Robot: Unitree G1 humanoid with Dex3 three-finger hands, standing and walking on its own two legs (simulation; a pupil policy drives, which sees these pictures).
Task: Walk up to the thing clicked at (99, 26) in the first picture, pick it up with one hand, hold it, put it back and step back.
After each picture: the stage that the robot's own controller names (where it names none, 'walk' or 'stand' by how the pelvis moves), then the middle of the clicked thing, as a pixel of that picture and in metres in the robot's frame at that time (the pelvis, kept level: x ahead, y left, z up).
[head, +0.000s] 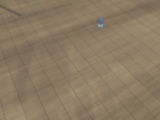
stand; (100, 23) +1.79 -0.26 -0.72
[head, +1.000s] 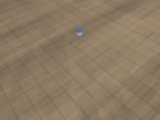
walk; (79, 31) +1.68 +0.13 -0.70
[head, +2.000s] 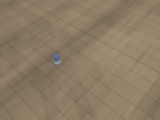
walk; (56, 59) +1.11 +0.31 -0.71
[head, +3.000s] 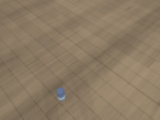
walk; (60, 94) +0.70 +0.22 -0.71
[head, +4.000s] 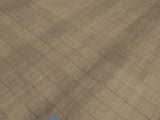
walk; out of the picture +0.44 +0.14 -0.71
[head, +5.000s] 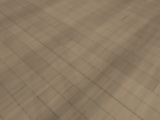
stand; out of the picture +0.36 +0.17 -0.71
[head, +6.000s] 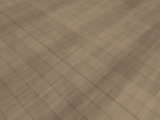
stand; out of the picture +0.38 +0.15 -0.72
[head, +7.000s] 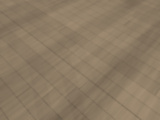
stand; out of the picture +0.38 +0.15 -0.72
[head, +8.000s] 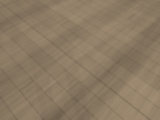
stand; out of the picture +0.40 +0.14 -0.72
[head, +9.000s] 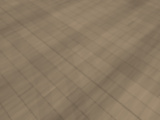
stand; out of the picture +0.39 +0.15 -0.72
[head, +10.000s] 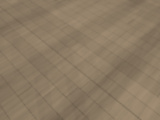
stand; out of the picture +0.37 +0.15 -0.73
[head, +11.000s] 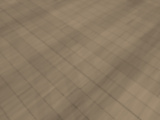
stand; out of the picture +0.37 +0.15 -0.73
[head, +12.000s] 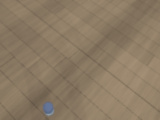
go down; (48, 109) +0.40 +0.16 -0.64
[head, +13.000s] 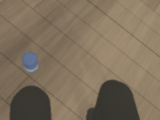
go down; (30, 62) +0.47 +0.17 -0.31
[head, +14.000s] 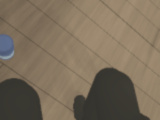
close in; (4, 48) +0.47 +0.19 -0.26
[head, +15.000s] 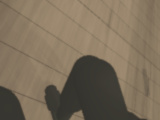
close; out of the picture +0.46 +0.23 -0.23
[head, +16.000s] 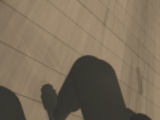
close; out of the picture +0.46 +0.23 -0.23
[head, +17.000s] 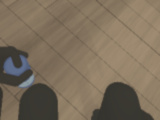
lift; (20, 72) +0.35 +0.21 -0.10
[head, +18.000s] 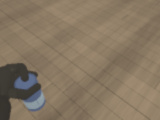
hold; (31, 93) +0.32 +0.17 +0.03
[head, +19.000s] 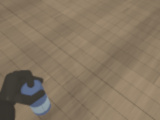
hold; (37, 98) +0.31 +0.16 -0.02
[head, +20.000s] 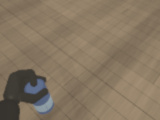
crouch; (40, 97) +0.32 +0.15 -0.03
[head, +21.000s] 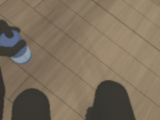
crouch; (16, 48) +0.46 +0.17 -0.11
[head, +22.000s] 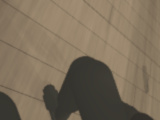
lower; out of the picture +0.46 +0.25 -0.24
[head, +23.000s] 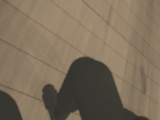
lower; out of the picture +0.46 +0.25 -0.25
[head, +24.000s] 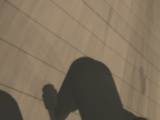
lower; out of the picture +0.46 +0.25 -0.25
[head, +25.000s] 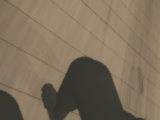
lower; out of the picture +0.46 +0.25 -0.25
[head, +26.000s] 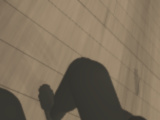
open; out of the picture +0.46 +0.23 -0.26
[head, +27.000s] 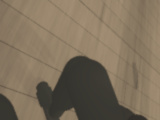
rise; out of the picture +0.45 +0.25 -0.26
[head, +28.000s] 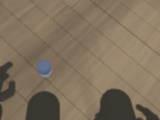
walk; (44, 69) +0.47 +0.16 -0.39
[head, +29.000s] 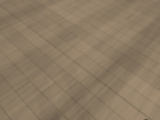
stand; out of the picture +0.38 +0.14 -0.66
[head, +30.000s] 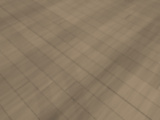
stand; out of the picture +0.40 +0.15 -0.67
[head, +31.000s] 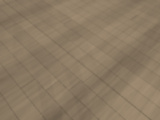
stand; out of the picture +0.40 +0.14 -0.70
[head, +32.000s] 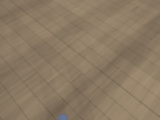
walk; out of the picture +0.43 +0.14 -0.71
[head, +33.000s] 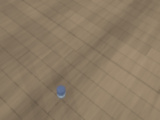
walk; (61, 92) +0.58 +0.12 -0.71
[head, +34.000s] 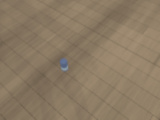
walk; (64, 65) +0.88 +0.19 -0.70
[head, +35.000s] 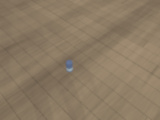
stand; (69, 66) +1.05 +0.13 -0.71
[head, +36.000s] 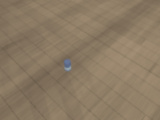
stand; (67, 65) +1.04 +0.14 -0.73
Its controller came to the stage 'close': yes
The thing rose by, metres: 0.70
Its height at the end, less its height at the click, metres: +0.00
